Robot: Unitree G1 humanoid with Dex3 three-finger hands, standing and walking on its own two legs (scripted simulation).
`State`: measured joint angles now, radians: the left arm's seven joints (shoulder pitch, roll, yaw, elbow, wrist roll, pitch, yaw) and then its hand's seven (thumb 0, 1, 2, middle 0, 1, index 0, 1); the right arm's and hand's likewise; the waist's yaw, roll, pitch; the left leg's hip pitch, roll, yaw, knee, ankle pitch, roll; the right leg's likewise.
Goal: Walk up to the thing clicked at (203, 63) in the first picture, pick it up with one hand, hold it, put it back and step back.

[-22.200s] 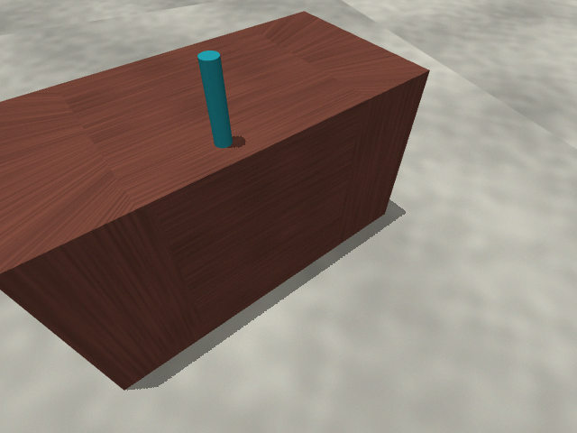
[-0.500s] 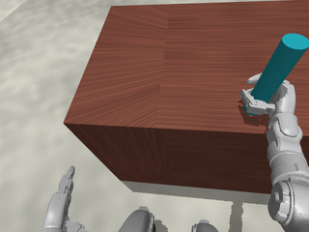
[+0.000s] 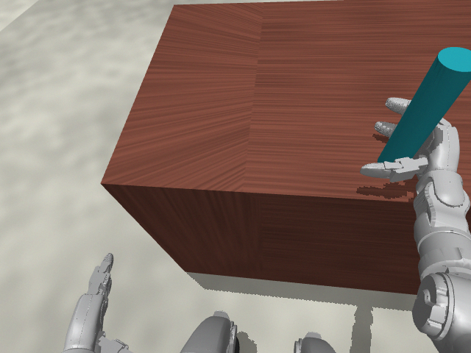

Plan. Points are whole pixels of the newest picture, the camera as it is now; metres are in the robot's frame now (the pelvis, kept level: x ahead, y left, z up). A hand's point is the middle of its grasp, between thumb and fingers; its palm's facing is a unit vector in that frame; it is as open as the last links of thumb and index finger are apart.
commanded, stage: withdraw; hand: right
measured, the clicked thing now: (417, 122) +0.47 -0.20 +0.11
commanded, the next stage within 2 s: rise in 0.36 s
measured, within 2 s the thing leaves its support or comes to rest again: neither
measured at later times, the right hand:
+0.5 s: hand out of the picture +0.49 -0.26 +0.20, palm faces +0.11 +0.99 -0.02, open 17.2 cm
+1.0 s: hand out of the picture +0.40 -0.33 +0.16, palm faces +0.36 +0.86 -0.35, open 17.7 cm
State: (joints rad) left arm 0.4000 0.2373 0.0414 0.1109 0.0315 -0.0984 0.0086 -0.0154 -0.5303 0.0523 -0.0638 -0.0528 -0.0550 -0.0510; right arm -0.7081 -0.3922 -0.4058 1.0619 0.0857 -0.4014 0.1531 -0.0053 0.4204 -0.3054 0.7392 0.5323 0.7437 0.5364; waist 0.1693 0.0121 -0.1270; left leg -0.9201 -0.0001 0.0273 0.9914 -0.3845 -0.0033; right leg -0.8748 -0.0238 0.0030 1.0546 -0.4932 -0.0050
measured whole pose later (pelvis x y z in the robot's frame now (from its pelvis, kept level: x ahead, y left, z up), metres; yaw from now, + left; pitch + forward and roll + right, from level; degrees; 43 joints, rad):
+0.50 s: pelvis +0.02 +0.00 +0.03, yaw -1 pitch +13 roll +1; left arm 0.35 0.25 0.00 0.30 -0.03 -0.09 0.06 -0.02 -0.51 0.03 -0.06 -0.05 -0.06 -0.04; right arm -0.84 -0.59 -0.42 1.07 0.14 -0.16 0.30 -0.01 0.56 -0.10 0.12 0.12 0.12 0.13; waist 0.11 -0.02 -0.14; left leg -0.68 0.01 0.03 0.79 -0.34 -0.01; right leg -0.64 -0.01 0.00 0.84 -0.44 -0.01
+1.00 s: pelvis +0.05 -0.01 +0.06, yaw +0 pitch +7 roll +1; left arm 0.38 0.27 0.05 0.29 -0.06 -0.05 0.02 -0.02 -0.53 0.07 -0.05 -0.04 -0.04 -0.04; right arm -0.31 -0.53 -0.35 0.59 0.04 -0.04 0.04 -0.01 0.60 -0.03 0.05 0.06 0.05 0.06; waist 0.00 -0.04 -0.12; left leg -0.42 0.01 0.02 0.60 -0.30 -0.01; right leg -0.38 -0.01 -0.01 0.64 -0.39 -0.01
